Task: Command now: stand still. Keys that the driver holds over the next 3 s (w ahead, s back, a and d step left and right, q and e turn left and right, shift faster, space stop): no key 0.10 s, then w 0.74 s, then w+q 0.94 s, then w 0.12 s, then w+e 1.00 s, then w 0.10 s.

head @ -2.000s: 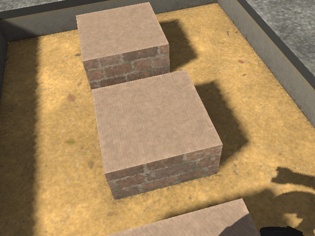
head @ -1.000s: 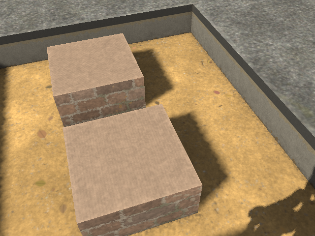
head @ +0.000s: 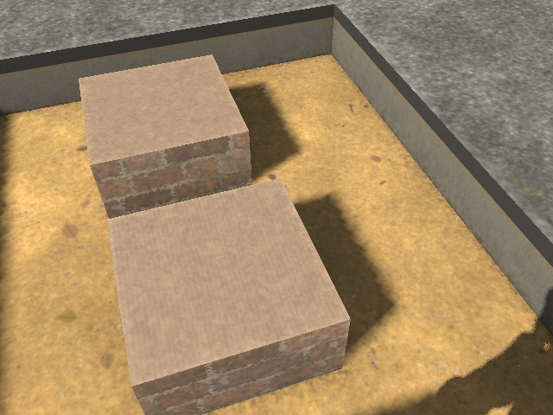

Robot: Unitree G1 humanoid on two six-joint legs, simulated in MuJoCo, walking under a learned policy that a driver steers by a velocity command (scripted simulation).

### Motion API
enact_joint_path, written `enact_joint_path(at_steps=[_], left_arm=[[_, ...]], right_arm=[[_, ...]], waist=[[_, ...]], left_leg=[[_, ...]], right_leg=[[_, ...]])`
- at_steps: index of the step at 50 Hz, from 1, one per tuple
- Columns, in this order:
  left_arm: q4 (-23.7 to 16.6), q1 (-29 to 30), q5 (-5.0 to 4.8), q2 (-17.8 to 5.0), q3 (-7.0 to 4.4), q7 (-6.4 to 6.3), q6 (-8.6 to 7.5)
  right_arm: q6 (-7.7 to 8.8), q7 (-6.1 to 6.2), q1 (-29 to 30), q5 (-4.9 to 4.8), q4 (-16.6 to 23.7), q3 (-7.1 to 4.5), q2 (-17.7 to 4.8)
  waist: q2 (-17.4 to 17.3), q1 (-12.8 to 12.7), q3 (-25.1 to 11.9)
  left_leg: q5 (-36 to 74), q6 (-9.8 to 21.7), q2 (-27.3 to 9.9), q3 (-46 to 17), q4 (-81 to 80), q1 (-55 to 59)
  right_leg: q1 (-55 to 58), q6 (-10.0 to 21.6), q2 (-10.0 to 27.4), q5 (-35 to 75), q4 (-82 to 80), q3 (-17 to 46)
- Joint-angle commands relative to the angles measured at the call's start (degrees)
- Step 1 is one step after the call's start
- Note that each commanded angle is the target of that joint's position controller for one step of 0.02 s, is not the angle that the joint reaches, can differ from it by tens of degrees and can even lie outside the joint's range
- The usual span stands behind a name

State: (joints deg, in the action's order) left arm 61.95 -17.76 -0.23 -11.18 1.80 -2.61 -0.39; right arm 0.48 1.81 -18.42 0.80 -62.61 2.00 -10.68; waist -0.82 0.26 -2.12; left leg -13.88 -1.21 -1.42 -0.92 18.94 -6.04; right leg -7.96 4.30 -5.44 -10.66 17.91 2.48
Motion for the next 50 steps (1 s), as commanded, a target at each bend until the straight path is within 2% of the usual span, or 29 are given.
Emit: enact_joint_path(at_steps=[1,5,7,9,11,14,17,20,21,22,23,24,25,28,31,33,35,37,38,39,41,42,43,44,45,46,47,48,50], left_arm=[[-1.0,-3.1,0.00,-5.5,-0.84,-0.18,-0.33],[-1.0,-3.4,0.00,-5.3,-0.81,-0.21,-0.36],[-1.2,-4.1,0.15,-6.0,-1.14,-0.10,-0.23],[-1.3,-6.0,0.36,-8.4,-2.37,-0.02,0.28],[-1.5,-8.3,0.79,-9.4,-3.33,0.15,0.66],[-1.8,-10.6,1.23,-9.4,-4.12,0.38,0.04],[-3.3,-6.9,0.68,-9.2,-4.51,0.78,-0.92],[-5.7,0.6,0.26,-9.1,-4.64,1.21,-1.35],[-7.4,3.5,-0.47,-6.3,-3.80,1.75,-1.83],[-9.6,4.8,-0.21,-5.8,-3.44,2.01,-2.24],[-8.5,2.4,0.93,-9.5,-4.03,2.22,-2.61],[-8.0,1.7,0.99,-8.5,-3.84,2.69,-3.03],[-7.6,0.4,0.51,-7.6,-3.62,3.22,-3.41],[-8.0,-0.6,-0.25,-6.5,-3.70,4.06,-2.25],[-10.1,2.9,0.57,-6.2,-3.93,4.05,-1.39],[-12.1,7.1,0.83,-5.9,-3.95,3.99,-1.22],[-16.1,14.3,0.38,-4.8,-3.29,3.47,-1.14],[-18.6,18.9,0.16,-4.4,-2.75,4.23,-0.96],[-19.5,18.4,0.24,-4.6,-2.78,4.14,-0.70],[-18.6,14.5,0.45,-5.0,-2.91,3.58,-0.44],[-15.8,2.1,0.98,-7.2,-3.97,2.81,0.04],[-13.5,-6.3,1.49,-8.9,-4.57,3.22,-0.71],[-11.0,-14.8,2.29,-11.4,-5.62,3.18,-1.49],[-10.4,-18.4,2.73,-16.2,-6.45,3.51,-1.98],[-10.4,-18.6,1.35,-15.2,-6.07,4.41,-2.03],[-12.1,-10.4,0.58,-12.0,-5.58,4.68,-2.62],[-13.4,-4.6,0.41,-9.8,-5.03,5.37,-3.53],[-13.0,-3.2,0.62,-7.3,-4.31,5.71,-4.42],[-12.5,-3.6,0.94,-5.7,-3.53,5.09,-5.56]], right_arm=[[0.25,0.13,-3.5,-0.02,0.8,-0.77,-4.9],[0.25,0.13,-3.6,-0.04,0.8,-0.78,-4.8],[0.01,0.23,-4.0,0.28,0.7,-1.12,-5.3],[-0.42,0.05,-3.4,0.52,1.6,-1.79,-6.2],[-0.43,-0.52,-1.3,0.82,3.3,-1.90,-6.0],[0.90,-1.50,1.3,1.07,5.8,-1.57,-4.8],[1.80,-2.35,1.0,0.96,7.3,-1.60,-4.1],[2.06,-2.26,-9.4,1.04,4.7,-1.62,-3.5],[2.51,-1.73,-16.1,1.80,3.7,-2.36,-6.2],[2.19,-1.18,-21.2,1.66,2.5,-4.50,-12.0],[2.59,-1.23,-19.2,1.07,2.9,-4.19,-8.7],[3.35,-1.51,-15.1,1.22,4.1,-3.86,-7.4],[4.23,-1.76,-12.8,1.49,4.6,-3.83,-7.1],[6.02,-1.72,-11.2,0.80,3.5,-2.54,-3.7],[7.02,-1.77,-14.9,0.12,1.2,-2.07,-3.1],[7.28,-1.74,-16.2,0.35,0.4,-2.01,-3.5],[7.13,-1.30,-14.1,0.19,0.5,-1.90,-3.1],[6.77,-0.78,-12.9,-0.02,0.6,-2.15,-4.7],[7.01,-0.74,-12.3,0.15,0.7,-2.90,-6.9],[7.06,-0.82,-11.6,0.06,0.4,-3.73,-8.9],[6.92,-0.72,-10.0,0.16,0.0,-4.08,-9.3],[6.20,-0.88,-8.7,-0.16,0.9,-4.33,-9.8],[5.48,-0.97,-7.5,-0.08,1.3,-4.36,-8.7],[4.67,-0.93,-12.7,0.73,1.9,-3.52,-2.8],[3.73,-1.05,-21.4,0.19,-0.2,-3.61,-0.3],[3.60,-1.17,-17.3,0.31,-0.6,-4.53,-3.5],[3.50,-1.47,-11.2,-0.10,1.0,-4.97,-5.1],[3.11,-1.33,-8.3,-1.13,1.7,-5.84,-6.9],[1.47,-2.18,-7.5,-0.96,2.4,-6.59,-6.6]], waist=[[0.1,0.0,4.0],[0.1,0.0,4.1],[0.3,-0.5,3.5],[2.6,-1.3,4.9],[5.4,-2.6,8.2],[7.6,-3.3,8.3],[6.8,-0.9,9.0],[2.3,5.6,8.4],[-6.8,8.7,6.8],[-18.0,9.2,4.6],[-9.1,6.5,6.7],[-4.0,4.4,7.8],[-2.3,2.8,7.1],[-3.4,-0.1,8.8],[-3.4,0.1,9.5],[-4.5,0.9,10.6],[-5.4,1.5,12.5],[-6.2,2.8,11.9],[-6.8,2.1,12.1],[-8.7,0.5,9.1],[-9.1,-4.5,3.4],[-7.5,-7.7,0.4],[-2.8,-11.5,-2.2],[11.5,-8.0,-8.5],[12.5,-4.5,-13.6],[5.6,-2.0,-4.8],[4.5,-1.2,1.1],[3.9,-0.5,4.1],[3.1,1.8,6.8]], left_leg=[[6.9,2.7,-4.0,-2.5,-3.0,-5.6],[6.9,2.7,-3.9,-2.4,-2.9,-5.6],[-0.6,3.4,-2.6,-1.9,-1.8,-6.4],[-11.9,4.5,-0.3,-0.5,4.0,-11.3],[-14.6,5.0,1.1,0.9,10.7,-19.4],[-11.2,5.2,1.1,2.5,18.4,-23.8],[-9.6,5.8,0.1,2.1,20.6,-19.9],[-6.7,7.2,2.3,3.0,8.2,2.7],[-14.2,8.5,-5.7,-11.3,-1.2,11.7],[-19.9,12.2,-17.9,-32.2,-9.5,16.3],[-15.2,13.5,-20.2,-34.5,-9.3,13.9],[-8.1,13.6,-18.6,-29.7,-8.4,10.2],[-3.6,13.2,-16.7,-25.0,-9.1,8.2],[10.7,11.3,-12.0,-14.6,-10.8,3.7],[24.2,10.2,-10.2,-8.2,-10.1,4.7],[31.1,10.0,-9.7,-5.9,-9.5,5.5],[32.6,9.1,-7.2,-2.7,-11.0,1.7],[39.1,9.0,-6.4,-2.1,-11.2,1.7],[42.9,9.3,-6.1,-0.8,-11.7,0.1],[52.4,9.2,-7.5,0.0,-8.7,1.8],[65.4,8.1,-7.2,1.8,3.0,4.3],[60.6,8.4,-7.2,1.1,11.2,3.5],[46.5,7.6,-5.6,0.6,23.8,-4.2],[-5.5,6.3,2.8,4.0,45.0,-14.7],[-15.8,4.9,7.9,-3.7,60.7,-19.9],[-9.5,4.5,3.4,-5.8,60.6,-22.1],[-5.1,4.3,1.4,-5.6,60.4,-21.3],[-4.1,4.6,0.1,-5.6,58.6,-20.3],[-3.2,4.3,-1.4,-5.3,52.4,-19.4]], right_leg=[[2.3,1.6,8.3,12.2,-1.9,6.9],[2.3,1.6,8.4,12.5,-1.8,7.0],[2.1,2.4,7.6,1.0,-2.3,7.7],[0.5,5.1,8.3,-18.0,-2.8,11.6],[-0.2,7.7,11.9,-30.0,-4.8,18.5],[-1.2,11.4,17.2,-31.5,-6.7,27.0],[-8.5,10.9,17.9,-27.4,-5.4,25.2],[-25.1,6.8,11.1,-24.2,2.2,14.4],[-32.9,4.0,5.0,-19.6,15.7,6.5],[-39.4,1.3,0.6,-16.1,32.7,-2.7],[-40.6,0.1,3.5,-13.5,43.9,-1.6],[-39.4,-0.4,5.5,-9.5,48.4,-0.3],[-37.0,-0.7,7.0,-6.4,49.7,0.4],[-32.0,-2.3,8.0,-0.9,47.9,-1.2],[-32.6,-2.3,7.6,4.0,45.8,-3.4],[-33.6,-2.2,7.5,5.3,42.5,-5.1],[-28.6,-2.3,6.6,7.9,31.3,-7.0],[-23.1,-2.4,4.5,4.8,23.8,-10.0],[-18.6,-1.8,3.6,4.0,19.7,-11.3],[-13.6,-0.5,3.4,4.3,21.5,-11.1],[-3.5,1.4,1.3,0.1,20.2,-9.8],[3.9,2.6,1.6,1.0,15.4,-7.9],[14.9,4.2,6.0,8.0,11.7,-3.2],[25.9,7.4,21.9,17.4,11.4,13.0],[22.4,15.5,28.1,20.1,4.9,29.9],[11.7,16.2,26.8,13.7,-0.4,24.1],[3.9,15.7,25.6,14.8,-2.8,18.8],[0.1,13.9,23.4,17.1,-4.9,13.3],[-3.6,11.2,20.9,11.7,-8.5,7.8]])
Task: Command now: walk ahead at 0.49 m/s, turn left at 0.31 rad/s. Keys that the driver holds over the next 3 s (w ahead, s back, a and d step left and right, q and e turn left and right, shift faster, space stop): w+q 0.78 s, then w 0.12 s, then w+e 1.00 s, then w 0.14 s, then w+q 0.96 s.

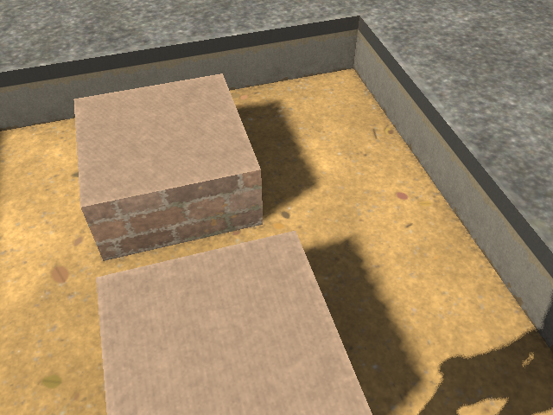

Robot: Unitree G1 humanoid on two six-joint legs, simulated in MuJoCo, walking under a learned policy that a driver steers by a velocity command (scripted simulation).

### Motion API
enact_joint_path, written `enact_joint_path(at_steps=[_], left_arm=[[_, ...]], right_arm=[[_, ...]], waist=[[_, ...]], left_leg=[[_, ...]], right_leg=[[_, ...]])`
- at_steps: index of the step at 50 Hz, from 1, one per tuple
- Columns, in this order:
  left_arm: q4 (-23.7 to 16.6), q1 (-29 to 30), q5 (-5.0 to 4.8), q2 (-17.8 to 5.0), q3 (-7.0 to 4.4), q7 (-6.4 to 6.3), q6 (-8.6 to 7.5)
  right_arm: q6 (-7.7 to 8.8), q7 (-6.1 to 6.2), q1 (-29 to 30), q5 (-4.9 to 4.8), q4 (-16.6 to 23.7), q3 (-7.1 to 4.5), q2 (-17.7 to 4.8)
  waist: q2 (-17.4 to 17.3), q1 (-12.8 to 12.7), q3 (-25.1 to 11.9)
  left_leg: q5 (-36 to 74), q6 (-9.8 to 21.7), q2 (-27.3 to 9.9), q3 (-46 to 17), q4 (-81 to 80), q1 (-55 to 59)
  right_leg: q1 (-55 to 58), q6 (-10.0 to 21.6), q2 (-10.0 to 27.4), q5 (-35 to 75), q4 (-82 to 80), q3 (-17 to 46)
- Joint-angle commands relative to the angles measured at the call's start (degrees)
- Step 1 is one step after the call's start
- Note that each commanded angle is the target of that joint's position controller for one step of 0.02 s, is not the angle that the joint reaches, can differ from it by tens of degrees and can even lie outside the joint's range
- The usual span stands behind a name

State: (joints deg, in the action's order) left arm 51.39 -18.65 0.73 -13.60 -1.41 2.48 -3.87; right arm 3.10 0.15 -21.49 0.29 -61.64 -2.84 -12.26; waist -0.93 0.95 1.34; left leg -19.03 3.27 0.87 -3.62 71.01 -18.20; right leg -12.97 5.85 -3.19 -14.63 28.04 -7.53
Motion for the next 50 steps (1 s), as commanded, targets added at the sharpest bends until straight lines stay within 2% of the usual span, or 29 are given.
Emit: enact_joint_path(at_steps=[1,6,8,10,14,16,17,18,19,20,23,25,26,27,28,29,30,31,32,33,34,35,37,38,41,44,46,48,50], left_arm=[[-1.2,-4.0,0.00,-3.8,-0.26,-0.77,-2.68],[0.9,-9.4,3.29,-8.5,-1.74,-2.74,-4.44],[1.9,-9.3,2.57,-5.3,-0.74,-2.49,-5.59],[2.9,-9.6,2.29,-8.3,-1.68,-3.37,-6.39],[4.0,-14.4,3.13,-8.9,-2.23,-2.73,-6.54],[4.6,-12.3,2.60,-6.7,-1.75,-2.62,-4.19],[1.5,-7.7,1.73,-6.1,-1.11,-3.31,-2.43],[1.3,-8.2,1.55,-6.0,-0.71,-3.50,-2.03],[1.2,-8.5,0.22,-6.3,-0.61,-3.88,-2.06],[1.3,-7.8,0.32,-7.6,-0.81,-4.07,-1.71],[1.0,-9.6,0.39,-9.9,-1.40,-4.13,-0.08],[2.0,-12.2,0.15,-13.9,-2.28,-3.49,2.06],[0.6,-9.2,-0.18,-15.1,-2.53,-2.85,2.77],[-3.6,-10.6,-0.83,-9.4,-1.13,-2.09,2.29],[-6.9,-7.5,-0.86,-8.9,-0.62,-2.02,1.76],[-8.2,-2.7,-0.51,-8.8,-0.72,-2.01,1.21],[-8.5,-2.8,-0.67,-7.3,0.07,-1.56,0.30],[-8.8,-1.2,-0.22,-7.2,0.29,-1.60,-0.12],[-8.4,-1.2,0.72,-7.2,-0.12,-1.77,0.49],[-9.8,0.8,1.07,-5.5,0.09,-2.77,2.40],[-11.1,1.4,1.35,-5.7,-0.26,-3.44,3.63],[-12.6,0.5,2.51,-4.3,0.65,-3.12,3.52],[-14.7,3.1,2.63,-4.7,0.84,-2.70,3.66],[-13.7,4.7,2.52,-7.1,-0.18,-2.99,3.30],[-15.4,10.9,1.71,-6.3,-0.42,-3.81,3.39],[-15.7,15.2,1.40,-5.1,-0.61,-1.81,3.50],[-16.7,17.5,0.67,-4.0,-0.06,-0.41,3.29],[-16.3,17.7,0.32,-2.3,0.55,-0.19,3.48],[-15.0,13.0,0.13,-4.6,-0.07,-0.58,3.80]], right_arm=[[-1.99,-0.81,-3.8,-0.16,1.5,-2.07,-4.9],[-3.99,-2.65,3.8,2.41,6.6,-3.54,-6.2],[-4.05,-2.20,13.8,1.72,11.3,-4.40,-7.2],[-2.88,-2.07,17.5,1.69,13.4,-3.91,-5.5],[-3.65,-1.26,22.0,1.66,16.0,-4.25,-6.8],[-4.03,-1.57,23.7,0.77,17.4,-3.57,-6.9],[-4.61,-3.29,23.2,1.21,17.2,-2.77,-6.5],[-4.76,-4.49,24.5,1.81,18.1,-1.99,-5.2],[-4.41,-5.71,25.6,1.50,18.0,-1.54,-3.9],[-4.48,-5.91,24.8,1.18,18.1,-1.21,-3.2],[-2.89,-3.86,26.9,3.41,18.8,-0.21,-4.9],[-1.95,-2.48,17.5,3.21,16.7,-1.28,-7.0],[-1.33,-1.68,5.4,2.68,13.0,-2.38,-9.3],[-3.69,-1.53,-5.2,3.76,12.8,-5.18,-18.3],[-3.92,-1.84,-5.0,0.49,13.3,-6.06,-20.4],[-3.85,-1.25,-3.4,0.76,14.5,-6.08,-20.2],[-3.30,-0.91,-3.2,0.81,13.0,-5.12,-18.1],[-2.80,-0.61,0.1,1.16,13.7,-4.35,-15.0],[-1.16,-0.36,1.6,1.24,12.3,-1.94,-8.4],[-0.39,0.06,1.1,1.43,10.6,-1.44,-6.8],[0.28,0.04,2.1,0.50,11.7,-1.13,-7.2],[1.26,0.00,6.0,1.15,13.2,-1.31,-8.6],[1.27,0.65,9.4,1.51,16.6,-1.87,-11.1],[1.91,0.68,8.0,1.25,18.4,-0.93,-8.3],[3.88,0.31,-1.4,-0.77,16.0,-0.89,-9.3],[3.53,0.70,-9.7,-1.17,13.1,-0.18,-7.4],[3.12,1.17,-7.9,-1.54,13.5,0.27,-7.1],[2.83,0.93,-6.8,-0.51,12.6,0.53,-7.1],[2.40,0.92,-4.5,0.08,12.4,0.10,-8.9]], waist=[[2.7,1.2,4.1],[4.9,-1.7,3.8],[5.8,-2.0,8.1],[6.6,-2.1,9.8],[5.0,-3.3,12.4],[3.0,-1.9,13.0],[-1.7,-0.5,10.1],[-0.5,-1.0,10.1],[-1.2,-2.0,9.2],[0.5,-1.4,9.2],[2.1,-1.3,9.4],[7.7,2.5,3.3],[9.3,6.7,-3.4],[7.5,8.6,-12.5],[6.7,6.4,-25.4],[10.3,6.7,-24.4],[8.2,4.4,-16.4],[7.0,2.8,-10.0],[8.6,-0.3,-5.3],[1.4,-1.3,-2.7],[-0.3,-2.1,-4.5],[1.6,-5.1,-5.5],[1.5,-4.7,-3.2],[3.4,-2.6,-2.5],[1.6,1.6,-0.4],[-1.5,5.1,-0.5],[-3.6,5.4,0.3],[-7.0,4.8,1.0],[-8.1,1.8,0.4]], left_leg=[[2.6,0.1,-3.6,-1.6,-1.4,-8.2],[11.5,-1.4,-2.9,2.4,-2.0,-21.5],[13.2,-2.1,-4.1,-1.3,-9.5,-31.8],[20.2,-2.2,-3.6,0.3,-16.3,-32.6],[11.4,-1.0,-3.9,-0.5,-12.0,-50.1],[11.8,-0.3,-3.0,2.2,-16.7,-47.1],[22.7,-0.1,-2.4,8.8,-21.3,-35.0],[29.9,1.2,-2.2,10.1,-22.2,-27.3],[31.2,2.7,-2.6,11.2,-22.9,-26.0],[29.0,3.4,-2.3,11.4,-25.0,-26.1],[18.0,5.9,3.2,18.0,-32.5,-18.8],[10.2,8.2,7.7,18.8,-39.6,-6.2],[13.1,10.2,7.7,15.4,-45.0,8.9],[17.3,21.4,-9.9,-12.6,-33.9,45.3],[24.2,24.0,-19.5,-36.2,-41.6,52.1],[18.4,20.9,-17.5,-37.5,-48.1,46.7],[10.6,17.8,-16.1,-32.6,-52.3,36.3],[8.7,15.3,-14.2,-28.4,-55.5,25.4],[14.9,11.2,-10.4,-22.8,-55.3,14.6],[15.4,12.1,-8.5,-20.6,-55.6,7.3],[13.0,11.2,-6.7,-18.8,-55.3,6.5],[12.5,11.1,-5.0,-14.9,-55.6,2.1],[3.4,12.3,-4.2,-14.7,-57.3,-1.9],[7.4,12.4,-5.0,-17.1,-58.7,-1.3],[30.4,7.4,-6.2,-17.1,-58.2,9.4],[47.2,2.3,-4.7,-11.7,-55.4,19.1],[50.7,0.9,-2.9,-8.9,-57.1,18.4],[56.2,0.1,-1.7,-4.9,-60.0,13.4],[69.8,-1.0,-2.1,-2.1,-56.5,14.2]], right_leg=[[2.6,9.0,18.3,14.9,-19.9,17.1],[13.0,8.6,18.2,12.5,-20.7,11.4],[18.5,3.8,17.1,13.1,-22.2,8.5],[16.4,2.3,16.7,7.7,-22.6,5.3],[31.2,3.9,21.0,6.9,-25.6,7.3],[29.5,1.3,17.9,11.0,-26.5,2.0],[19.9,2.3,16.6,16.6,-25.8,-4.1],[13.9,1.8,16.0,20.3,-25.2,-5.9],[15.0,2.4,16.5,25.4,-25.0,-6.9],[18.5,1.4,15.9,30.4,-23.5,-8.2],[23.1,-1.6,16.8,63.9,-13.4,-11.4],[25.2,-1.6,18.1,75.0,5.3,-9.9],[20.2,-2.5,16.5,67.8,18.7,-9.1],[-18.1,-7.9,8.1,30.7,48.6,-7.1],[-26.7,-9.0,-1.0,-14.5,60.6,4.4],[-28.1,-7.1,1.2,-7.2,61.5,10.4],[-27.3,-5.2,4.8,-4.0,56.8,10.4],[-24.5,-3.8,7.7,-1.9,52.3,9.9],[-19.8,-3.4,9.1,6.6,47.0,12.4],[-17.7,-4.4,7.1,-0.8,54.7,9.3],[-19.3,-4.6,7.2,-3.3,61.9,10.1],[-20.3,-4.4,9.1,0.2,58.3,13.0],[-25.3,-6.2,10.4,-0.4,50.3,10.9],[-26.8,-6.9,10.4,5.4,49.7,9.9],[-34.5,-7.5,10.0,14.4,38.5,8.8],[-35.3,-4.4,6.6,18.4,29.4,4.4],[-30.8,-3.5,4.3,21.0,20.4,2.1],[-20.2,-2.6,1.4,20.9,16.9,-1.0],[-12.0,-1.8,-1.4,15.2,13.4,-1.2]])
Over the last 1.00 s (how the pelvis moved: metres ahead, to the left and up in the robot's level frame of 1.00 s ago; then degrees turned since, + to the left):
0.31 0.01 -0.01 3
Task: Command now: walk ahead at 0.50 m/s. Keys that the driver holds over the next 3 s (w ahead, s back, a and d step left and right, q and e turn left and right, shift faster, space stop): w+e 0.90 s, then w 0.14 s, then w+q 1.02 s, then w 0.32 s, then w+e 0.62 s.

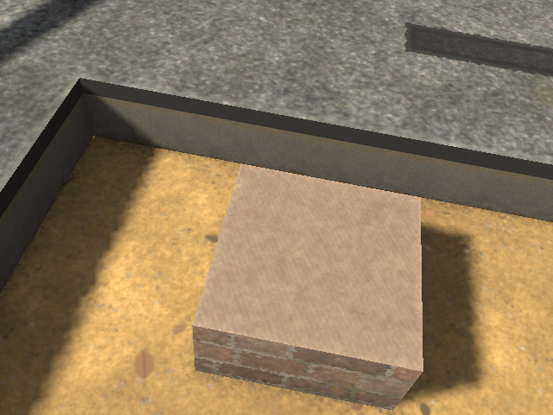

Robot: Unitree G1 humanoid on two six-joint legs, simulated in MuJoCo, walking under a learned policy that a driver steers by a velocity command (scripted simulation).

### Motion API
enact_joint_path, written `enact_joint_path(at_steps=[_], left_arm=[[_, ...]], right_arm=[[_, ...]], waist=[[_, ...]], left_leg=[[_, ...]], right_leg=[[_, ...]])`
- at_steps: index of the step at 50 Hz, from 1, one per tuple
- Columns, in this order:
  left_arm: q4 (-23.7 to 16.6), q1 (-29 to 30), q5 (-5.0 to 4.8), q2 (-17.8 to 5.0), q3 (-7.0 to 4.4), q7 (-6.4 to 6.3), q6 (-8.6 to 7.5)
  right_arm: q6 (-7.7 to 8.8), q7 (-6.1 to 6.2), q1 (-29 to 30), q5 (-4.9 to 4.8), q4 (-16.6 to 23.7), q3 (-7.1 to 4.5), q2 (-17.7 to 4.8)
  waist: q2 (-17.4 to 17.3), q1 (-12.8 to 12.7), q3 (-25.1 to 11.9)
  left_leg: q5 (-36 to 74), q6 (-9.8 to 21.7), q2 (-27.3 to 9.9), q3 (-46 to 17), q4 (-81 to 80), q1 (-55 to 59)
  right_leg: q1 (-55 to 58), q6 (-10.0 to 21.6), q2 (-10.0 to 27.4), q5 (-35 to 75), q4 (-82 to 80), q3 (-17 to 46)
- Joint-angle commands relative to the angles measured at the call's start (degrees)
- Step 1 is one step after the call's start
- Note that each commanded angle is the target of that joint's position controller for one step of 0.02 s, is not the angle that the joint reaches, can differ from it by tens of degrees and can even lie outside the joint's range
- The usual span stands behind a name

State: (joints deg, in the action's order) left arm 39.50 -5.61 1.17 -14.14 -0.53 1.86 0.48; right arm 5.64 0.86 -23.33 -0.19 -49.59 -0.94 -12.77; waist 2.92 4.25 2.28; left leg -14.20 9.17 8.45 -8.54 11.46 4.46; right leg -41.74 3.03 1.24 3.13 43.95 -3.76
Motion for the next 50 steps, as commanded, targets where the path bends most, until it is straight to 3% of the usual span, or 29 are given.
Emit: enact_joint_path(at_steps=[1,4,5,6,7,8,10,13,17,19,22,24,26,27,28,29,30,31,32,34,38,40,42,44,46,47,48,49,50], left_arm=[[-2.2,-4.2,-0.33,-5.9,-1.59,-0.42,-0.17],[4.6,-28.1,-2.30,-12.7,-4.28,-2.20,0.14],[7.7,-37.9,-2.94,-13.5,-5.07,-2.36,-0.13],[9.0,-34.2,-2.65,-8.6,-3.14,-1.85,-0.58],[5.6,-24.7,-1.53,-6.5,-1.63,-1.92,-2.02],[4.1,-21.0,-1.25,-8.5,-3.28,-1.92,-2.51],[0.4,-11.7,-1.93,-7.3,-3.56,-1.40,-4.89],[3.4,-17.2,-1.89,-9.6,-3.20,-1.66,-6.78],[4.1,-21.4,-1.34,-10.3,-4.09,-1.93,-4.63],[3.8,-22.1,0.16,-9.8,-3.76,-1.28,-4.32],[1.9,-18.8,-0.31,-10.2,-3.92,-1.49,-4.09],[0.0,-10.9,-1.28,-10.5,-4.01,-1.47,-3.84],[-2.9,1.5,-2.66,-9.4,-4.00,-1.95,-4.62],[-4.0,-0.4,-1.66,-3.7,-3.25,-2.76,-4.60],[-3.6,-4.2,0.50,-4.3,-3.42,-3.96,-3.90],[-0.5,-11.2,0.30,-5.3,-4.06,-4.21,-2.22],[0.8,-15.1,0.69,-5.5,-4.06,-3.58,-1.16],[-2.2,-8.9,2.90,-7.8,-4.29,-2.68,0.07],[-1.7,0.2,2.39,-10.9,-5.76,-2.79,1.53],[-4.0,7.3,-0.65,-13.0,-7.26,-1.55,0.81],[-4.8,16.9,-0.33,-6.8,-5.81,-0.40,0.84],[-8.5,20.2,-0.19,-2.5,-2.78,1.36,1.15],[-6.1,14.4,1.34,-1.5,-1.71,4.53,0.38],[-3.5,9.9,3.93,-3.7,-1.67,3.29,-0.47],[1.1,-2.6,4.33,-7.5,-2.84,1.19,-1.36],[5.2,-16.6,3.68,-10.2,-4.13,-0.22,-1.19],[7.3,-23.4,3.32,-15.8,-5.32,-0.50,-0.95],[5.9,-24.5,-0.34,-17.4,-6.70,-1.17,-0.94],[5.8,-21.2,-0.90,-15.5,-6.01,-1.22,-1.51]], right_arm=[[-0.33,0.79,-2.1,0.73,0.1,-2.11,-9.7],[-1.51,1.96,6.0,1.27,1.8,-3.89,-14.4],[-2.02,1.76,11.6,0.59,2.8,-4.50,-14.8],[-0.81,0.88,12.2,2.69,6.3,-1.65,-4.2],[-0.32,-0.18,0.0,2.34,7.8,-0.42,0.3],[-0.69,-0.67,-2.7,2.45,7.3,-1.25,-4.8],[-1.65,0.19,11.2,2.66,9.5,-2.68,-12.1],[-4.06,-0.31,13.7,2.71,12.4,-1.46,-8.1],[-4.67,-3.34,12.7,3.72,12.9,0.11,-4.8],[-4.83,-3.55,10.7,3.38,11.4,-1.06,-6.4],[-4.13,-3.17,13.3,3.48,13.3,-1.80,-7.8],[-3.36,-2.31,4.5,3.28,11.8,-2.30,-7.4],[-1.81,-1.28,-13.9,3.11,5.8,-3.57,-9.9],[-1.77,-2.07,-11.1,3.25,5.0,-4.52,-13.3],[-1.74,-2.91,-5.5,2.25,7.3,-4.03,-12.6],[-1.32,-2.58,-2.4,1.11,9.1,-3.00,-9.7],[-1.33,-2.36,-1.8,1.20,8.7,-3.87,-12.2],[-0.08,-2.18,0.5,0.88,7.7,-5.47,-16.3],[1.35,-2.70,1.3,3.28,6.1,-4.99,-14.1],[3.48,-2.92,-1.5,4.14,4.3,-3.72,-10.5],[3.61,-2.88,-7.1,4.86,-0.7,-3.71,-10.8],[2.07,-2.87,-3.5,4.42,1.4,-2.64,-9.1],[1.92,-1.27,1.1,0.89,2.2,-2.53,-10.5],[1.33,-0.35,-1.6,1.06,0.7,-3.57,-16.0],[-0.90,-0.43,-8.5,0.67,-0.9,-4.16,-18.6],[-1.87,-1.11,-5.1,0.06,-0.2,-3.90,-18.6],[-2.40,-2.86,-9.8,-1.02,3.1,-0.28,-6.7],[-2.17,-1.37,-6.0,-2.02,4.7,-1.05,-11.7],[-2.35,-0.97,-5.3,-2.24,5.8,-1.03,-12.0]], waist=[[-12.6,-4.2,-2.1],[-8.5,-18.1,-8.3],[1.6,-25.3,-10.3],[9.5,-16.0,-7.1],[6.3,-2.4,-8.2],[5.4,-2.9,-6.4],[-6.1,-3.7,1.8],[-5.6,-2.6,2.5],[0.2,-5.7,-2.1],[1.1,-6.9,-7.1],[1.9,-5.7,-5.6],[5.2,1.3,-7.8],[-1.4,13.3,-10.5],[-14.4,8.0,-3.9],[-6.2,1.0,3.8],[4.2,-4.5,2.9],[2.4,-7.0,3.1],[-8.4,-7.1,10.8],[-5.8,-2.8,16.2],[-3.7,-1.4,16.3],[-7.5,0.4,14.4],[-5.2,-1.0,16.1],[0.9,-4.4,7.3],[0.2,-7.1,6.7],[-8.4,-10.3,-1.0],[-13.2,-16.3,-7.0],[-5.2,-12.4,-18.9],[-12.6,-13.3,-33.7],[-10.8,-11.5,-32.3]], left_leg=[[72.1,-7.7,-11.5,2.9,6.6,-5.8],[75.5,-9.2,-14.7,3.5,32.2,-2.5],[44.3,-10.5,-6.5,8.8,59.0,-9.1],[-13.5,-9.1,0.2,7.0,71.9,-27.7],[-12.0,-9.0,-2.8,-0.4,71.7,-31.7],[-8.6,-10.1,-3.4,1.1,71.5,-36.5],[-2.9,-11.0,-7.9,1.6,66.4,-39.9],[-2.6,-11.6,-9.1,5.2,49.3,-30.9],[6.3,-10.1,-8.2,9.4,41.7,-30.8],[14.1,-8.4,-6.6,11.4,49.4,-25.9],[9.2,-7.1,-6.0,11.6,48.1,-26.9],[9.2,-6.1,-4.3,13.3,41.9,-9.8],[13.0,-6.2,-6.8,13.7,26.2,9.4],[18.4,-3.0,-20.1,-0.8,18.5,11.8],[31.6,-0.1,-26.8,-11.7,14.8,5.4],[42.0,2.5,-28.9,-12.0,11.8,2.7],[32.9,6.6,-32.6,-14.7,8.7,0.1],[13.2,8.8,-36.7,-22.4,3.4,-6.0],[6.8,9.2,-34.7,-18.6,3.8,-5.7],[-1.1,3.0,-29.4,-8.1,2.3,-6.6],[-10.8,-1.4,-24.3,2.1,1.4,-3.3],[-2.5,-1.9,-18.7,10.2,-10.0,-19.0],[19.3,-2.5,-19.7,17.4,-13.4,-22.4],[46.5,-4.6,-18.2,22.7,-2.5,-12.9],[65.8,-5.1,-19.1,22.2,20.0,-6.0],[62.3,-6.5,-18.0,22.0,36.8,-12.5],[-3.2,-12.4,-9.0,17.9,68.2,-49.0],[-10.7,-11.0,-7.2,8.1,75.2,-43.9],[-7.4,-10.1,-9.5,6.1,76.7,-43.4]], right_leg=[[20.0,1.5,-6.9,-6.1,-3.2,-3.7],[34.0,4.9,-3.7,-12.7,-13.0,3.3],[43.0,9.5,1.3,-4.2,-22.3,7.1],[48.8,8.3,8.0,20.5,-13.8,18.3],[46.3,12.4,15.3,42.7,-14.0,34.3],[42.7,21.8,18.6,26.6,-22.2,42.8],[30.5,21.7,13.8,5.1,-29.6,37.7],[23.9,15.6,7.1,7.8,-33.2,27.3],[32.3,12.0,3.1,20.3,-29.8,20.6],[32.5,11.0,3.6,29.1,-24.5,19.6],[32.4,10.7,2.7,36.3,-17.1,19.6],[23.0,8.3,0.4,50.9,-4.5,17.0],[8.8,4.4,-1.9,28.6,19.9,16.1],[-4.6,1.1,-8.1,-21.2,32.8,11.9],[-10.8,0.5,-5.3,-27.7,39.8,10.6],[-7.6,-0.1,-3.5,-28.2,39.6,11.0],[-7.2,-0.6,-1.5,-27.4,39.0,10.7],[-13.2,-1.3,3.5,-27.9,36.1,14.4],[-21.0,-1.5,3.7,-29.2,38.7,13.6],[-22.5,-0.7,2.3,-19.9,28.6,16.1],[-26.6,1.0,-1.2,-11.3,25.4,6.9],[-8.8,0.9,-3.1,-3.1,12.1,-3.4],[18.3,4.6,-2.8,10.6,0.5,-4.7],[21.9,6.3,-6.3,-0.9,-3.4,-7.5],[34.8,8.4,-11.4,-11.3,-11.4,-9.1],[51.5,10.4,-6.2,-4.7,-16.1,-1.8],[87.1,23.1,15.7,8.6,-7.9,28.8],[83.6,21.7,18.6,17.2,-13.7,41.6],[77.6,19.5,16.0,15.8,-15.4,38.4]])
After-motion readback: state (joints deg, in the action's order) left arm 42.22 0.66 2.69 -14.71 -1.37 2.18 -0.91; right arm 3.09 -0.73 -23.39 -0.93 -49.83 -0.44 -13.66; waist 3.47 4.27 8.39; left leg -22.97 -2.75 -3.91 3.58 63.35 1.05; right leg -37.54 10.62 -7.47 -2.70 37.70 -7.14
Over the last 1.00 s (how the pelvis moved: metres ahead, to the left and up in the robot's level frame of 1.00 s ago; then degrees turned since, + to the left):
0.63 0.19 0.01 29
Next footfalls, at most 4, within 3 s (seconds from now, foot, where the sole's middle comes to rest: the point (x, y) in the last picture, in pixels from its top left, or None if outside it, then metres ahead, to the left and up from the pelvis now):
0.12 right None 0.19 -0.07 -0.78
0.52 left None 0.32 0.11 -0.78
0.94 right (347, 307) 0.76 -0.29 -0.78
1.54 left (338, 231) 1.02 -0.31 -0.78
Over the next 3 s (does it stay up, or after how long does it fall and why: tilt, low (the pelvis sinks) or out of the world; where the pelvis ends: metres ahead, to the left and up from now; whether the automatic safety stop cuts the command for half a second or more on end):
stays up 1.79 -0.34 -0.02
